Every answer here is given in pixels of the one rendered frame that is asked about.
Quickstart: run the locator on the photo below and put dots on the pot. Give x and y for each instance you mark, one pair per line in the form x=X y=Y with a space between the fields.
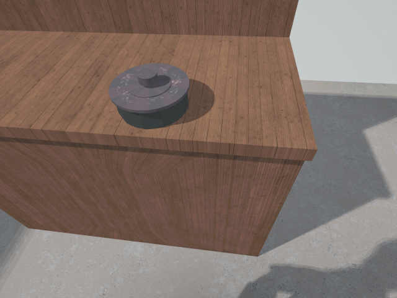
x=158 y=119

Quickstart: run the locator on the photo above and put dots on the knob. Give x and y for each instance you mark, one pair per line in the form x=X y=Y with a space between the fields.
x=147 y=76

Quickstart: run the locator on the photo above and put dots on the table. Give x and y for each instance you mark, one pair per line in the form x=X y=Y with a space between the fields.
x=214 y=180

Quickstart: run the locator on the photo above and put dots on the lid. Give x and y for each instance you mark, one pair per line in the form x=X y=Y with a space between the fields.
x=127 y=94

